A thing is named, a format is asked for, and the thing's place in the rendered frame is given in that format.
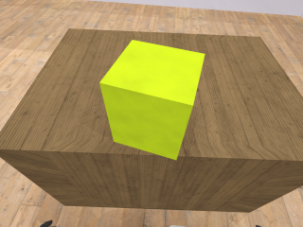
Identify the pedestal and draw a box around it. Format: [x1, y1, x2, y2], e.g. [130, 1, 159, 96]
[0, 28, 303, 213]

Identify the carton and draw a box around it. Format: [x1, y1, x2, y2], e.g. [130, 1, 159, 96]
[99, 40, 205, 160]

